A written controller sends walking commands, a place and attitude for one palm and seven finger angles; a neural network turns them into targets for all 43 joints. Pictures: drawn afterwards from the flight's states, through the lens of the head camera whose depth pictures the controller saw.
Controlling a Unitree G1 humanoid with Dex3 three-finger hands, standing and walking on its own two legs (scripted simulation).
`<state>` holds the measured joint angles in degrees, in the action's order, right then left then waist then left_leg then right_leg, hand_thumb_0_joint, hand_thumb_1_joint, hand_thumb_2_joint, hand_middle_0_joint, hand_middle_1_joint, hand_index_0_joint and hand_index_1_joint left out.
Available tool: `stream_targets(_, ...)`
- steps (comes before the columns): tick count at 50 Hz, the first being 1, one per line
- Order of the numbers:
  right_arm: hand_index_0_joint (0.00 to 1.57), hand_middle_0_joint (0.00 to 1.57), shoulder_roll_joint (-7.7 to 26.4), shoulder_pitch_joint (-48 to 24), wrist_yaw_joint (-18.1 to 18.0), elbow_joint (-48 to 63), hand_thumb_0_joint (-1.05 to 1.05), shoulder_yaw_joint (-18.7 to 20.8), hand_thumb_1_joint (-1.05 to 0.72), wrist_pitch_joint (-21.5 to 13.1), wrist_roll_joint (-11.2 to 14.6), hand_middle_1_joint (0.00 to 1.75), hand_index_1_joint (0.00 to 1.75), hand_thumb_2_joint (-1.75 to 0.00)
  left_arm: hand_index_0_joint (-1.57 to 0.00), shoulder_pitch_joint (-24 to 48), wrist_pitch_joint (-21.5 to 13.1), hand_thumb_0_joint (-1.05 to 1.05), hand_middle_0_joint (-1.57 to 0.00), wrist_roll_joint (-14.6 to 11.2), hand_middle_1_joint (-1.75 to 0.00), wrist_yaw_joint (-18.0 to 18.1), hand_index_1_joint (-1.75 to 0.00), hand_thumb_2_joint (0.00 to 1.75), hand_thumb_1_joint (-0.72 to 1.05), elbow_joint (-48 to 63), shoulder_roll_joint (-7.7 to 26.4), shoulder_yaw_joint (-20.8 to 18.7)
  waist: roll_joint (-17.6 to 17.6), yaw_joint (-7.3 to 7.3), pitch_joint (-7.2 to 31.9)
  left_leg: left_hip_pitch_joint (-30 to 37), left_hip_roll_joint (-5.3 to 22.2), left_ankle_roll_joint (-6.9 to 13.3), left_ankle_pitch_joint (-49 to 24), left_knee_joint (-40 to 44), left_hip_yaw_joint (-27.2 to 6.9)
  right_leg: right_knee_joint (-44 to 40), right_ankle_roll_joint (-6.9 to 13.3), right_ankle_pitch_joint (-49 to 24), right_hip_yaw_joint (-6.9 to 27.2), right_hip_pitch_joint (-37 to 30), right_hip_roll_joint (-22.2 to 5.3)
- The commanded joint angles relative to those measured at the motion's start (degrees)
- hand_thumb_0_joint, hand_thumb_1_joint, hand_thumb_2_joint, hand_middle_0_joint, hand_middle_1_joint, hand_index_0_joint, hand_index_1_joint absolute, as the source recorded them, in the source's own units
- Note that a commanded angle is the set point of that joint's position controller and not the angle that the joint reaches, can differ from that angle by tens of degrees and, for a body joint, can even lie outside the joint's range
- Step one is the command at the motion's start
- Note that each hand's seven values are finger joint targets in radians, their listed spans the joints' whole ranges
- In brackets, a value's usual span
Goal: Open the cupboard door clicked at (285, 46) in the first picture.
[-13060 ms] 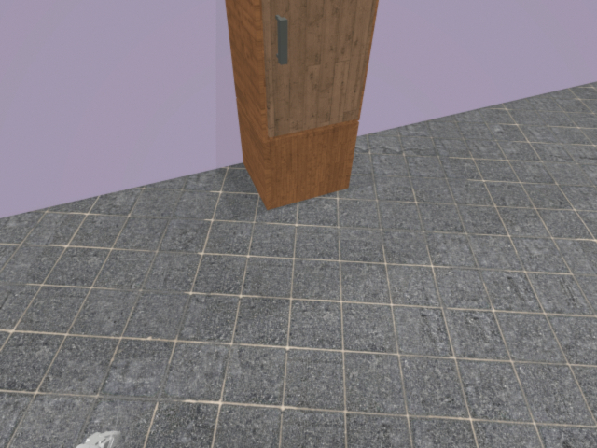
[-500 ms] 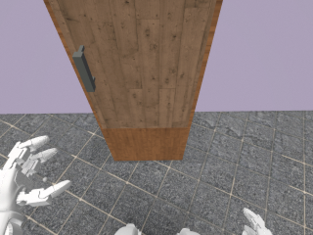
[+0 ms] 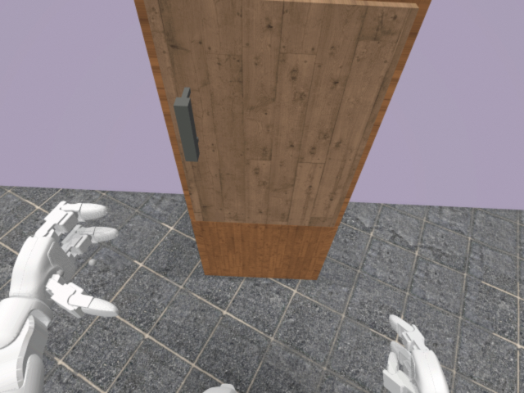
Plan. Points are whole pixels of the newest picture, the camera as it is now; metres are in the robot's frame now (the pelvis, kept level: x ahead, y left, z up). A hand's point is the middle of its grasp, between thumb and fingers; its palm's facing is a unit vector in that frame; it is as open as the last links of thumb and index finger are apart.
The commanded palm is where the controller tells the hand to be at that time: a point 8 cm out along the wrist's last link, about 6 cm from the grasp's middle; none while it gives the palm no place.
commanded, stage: raise the hand with hooked fingers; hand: left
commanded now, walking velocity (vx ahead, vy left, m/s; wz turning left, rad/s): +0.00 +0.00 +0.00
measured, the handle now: (189, 125) +0.56 +0.20 +0.07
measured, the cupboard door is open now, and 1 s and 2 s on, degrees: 0 0 0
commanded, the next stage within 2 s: move the hooked fingers beside the handle in 0.68 s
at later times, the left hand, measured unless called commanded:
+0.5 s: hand (89, 242) +0.29 +0.27 +0.09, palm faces +0.08 -1.00 -0.02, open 14.0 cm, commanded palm +0.26 +0.31 +0.09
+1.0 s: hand (103, 228) +0.31 +0.26 +0.09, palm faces +0.11 -0.99 -0.02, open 14.0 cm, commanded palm +0.29 +0.30 +0.09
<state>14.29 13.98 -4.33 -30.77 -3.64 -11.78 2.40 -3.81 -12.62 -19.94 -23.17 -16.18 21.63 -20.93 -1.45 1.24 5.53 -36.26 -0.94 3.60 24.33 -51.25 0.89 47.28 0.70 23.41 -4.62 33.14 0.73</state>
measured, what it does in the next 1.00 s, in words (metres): stands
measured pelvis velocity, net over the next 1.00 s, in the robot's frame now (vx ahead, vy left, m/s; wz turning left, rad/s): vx -0.01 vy -0.04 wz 0.00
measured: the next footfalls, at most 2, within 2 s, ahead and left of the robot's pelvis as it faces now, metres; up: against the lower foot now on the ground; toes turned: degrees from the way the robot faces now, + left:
none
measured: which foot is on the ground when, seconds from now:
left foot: down 0.00-1.00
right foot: down 0.00-1.00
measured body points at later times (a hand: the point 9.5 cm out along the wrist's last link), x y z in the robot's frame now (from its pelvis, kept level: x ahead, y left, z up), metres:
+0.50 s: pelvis -0.01 -0.01 +0.01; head +0.03 +0.01 +0.46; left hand +0.28 +0.32 +0.09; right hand +0.14 -0.26 -0.07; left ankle +0.01 +0.07 -0.70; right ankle +0.00 -0.12 -0.70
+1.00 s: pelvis -0.01 -0.04 +0.00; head +0.04 -0.03 +0.45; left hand +0.30 +0.31 +0.09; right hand +0.15 -0.28 -0.08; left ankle +0.01 +0.07 -0.70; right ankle +0.00 -0.12 -0.70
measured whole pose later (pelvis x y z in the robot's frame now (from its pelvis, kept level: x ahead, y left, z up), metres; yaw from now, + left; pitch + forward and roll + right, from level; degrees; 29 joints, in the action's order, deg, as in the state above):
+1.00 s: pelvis -0.01 -0.04 +0.00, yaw +0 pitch +9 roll -1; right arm 16.1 14.7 -5.4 -33.8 -3.3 -9.9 2.6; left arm 10.6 -14.3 -19.2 -26.6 -31.9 25.9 -26.7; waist -0.9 0.3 3.7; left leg -34.9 0.7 0.9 22.6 -48.9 -0.1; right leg 46.1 3.4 22.5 -5.4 32.5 2.4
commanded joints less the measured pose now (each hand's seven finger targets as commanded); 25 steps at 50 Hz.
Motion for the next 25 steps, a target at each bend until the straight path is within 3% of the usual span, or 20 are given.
stream_targets(1,0.2,0.2,9.4,-0.3,-1.3,6.6,0.0,4.5,-0.9,-2.6,0.2,0.3,0.3,-0.9,-0.3,16.4,-6.2,0.0,-0.3,-1.1,-1.2,0.3,-1.2,0.3,-0.5,13.9,14.4,-6.9,-5.6,-0.86,12.8,15.1,2.2,-4.6,-18.3,11.2,-6.6,-5.1,1.7,-10.0,0.2,-1.8,1.5)
stream_targets(4,0.2,0.2,9.6,0.2,-1.3,5.7,0.0,4.3,-0.9,-2.5,0.1,0.3,0.3,-0.9,-0.3,18.4,-6.6,0.0,-0.3,-0.4,-1.2,-0.1,-1.2,0.3,-0.5,11.5,15.3,-6.9,-8.1,-0.94,13.1,17.7,2.7,-5.4,-20.0,11.9,-7.6,-5.1,1.8,-9.4,0.2,-0.7,1.5)
stream_targets(6,0.2,0.2,9.8,0.2,-1.5,5.3,0.0,4.4,-0.9,-2.3,0.3,0.3,0.3,-0.9,-0.3,18.7,-5.5,0.0,-0.3,-0.4,-1.2,-1.0,-1.2,0.3,-0.5,8.4,15.1,-6.6,-6.4,-1.2,11.9,16.8,2.7,-5.3,-18.5,12.6,-7.7,-5.9,1.6,-9.1,0.1,-1.1,1.3)
stream_targets(9,0.2,0.2,10.3,0.5,-1.7,5.3,0.0,4.4,-0.9,-2.0,0.6,0.3,0.3,-0.9,-0.3,20.1,-2.9,0.0,-0.3,-0.7,-1.2,-3.0,-1.2,0.3,-0.5,5.3,16.8,-7.3,-6.7,-0.85,12.4,17.3,2.6,-5.3,-20.5,13.2,-7.7,-6.8,1.7,-10.3,0.1,-2.6,1.2)
stream_targets(13,0.2,0.2,10.4,0.5,-1.3,6.3,0.0,4.6,-0.9,-1.9,0.7,0.3,0.3,-0.9,-0.3,16.6,-0.8,0.0,-0.3,-1.9,-1.2,-4.7,-1.2,0.3,-0.5,2.6,14.5,-6.4,-2.5,-0.42,11.4,15.1,2.0,-4.5,-20.9,12.9,-6.3,-7.7,1.6,-12.5,0.0,-4.4,1.3)
stream_targets(17,0.2,0.2,10.5,0.8,-0.6,6.7,0.0,4.9,-0.9,-1.8,0.2,0.3,0.3,-0.9,-0.3,18.1,-2.6,0.0,-0.3,-1.6,-1.2,-3.4,-1.2,0.3,-0.5,5.4,16.4,-7.9,-3.7,0.11,11.1,14.8,1.8,-4.6,-20.5,12.9,-6.3,-7.2,2.0,-12.1,0.2,-4.4,1.6)
stream_targets(18,0.2,0.2,10.3,0.8,-0.5,6.7,0.0,5.0,-0.9,-1.7,0.1,0.3,0.3,-0.9,-0.3,18.7,-3.2,0.0,-0.3,-1.4,-1.2,-2.9,-1.2,0.3,-0.5,6.3,16.8,-8.3,-5.2,0.05,12.3,15.5,1.8,-4.5,-19.9,12.9,-5.9,-7.3,1.9,-11.8,0.4,-4.2,1.6)
stream_targets(25,0.2,0.2,9.9,0.6,-0.9,6.2,0.0,4.8,-0.9,-1.4,0.2,0.3,0.3,-0.9,-0.3,19.5,-5.7,0.0,-0.3,-0.7,-1.2,-1.4,-1.2,0.3,-0.5,6.5,17.0,-8.6,-5.7,-0.74,11.5,13.6,1.3,-3.2,-14.2,12.8,-4.7,-8.0,1.7,-9.6,1.6,-4.9,1.3)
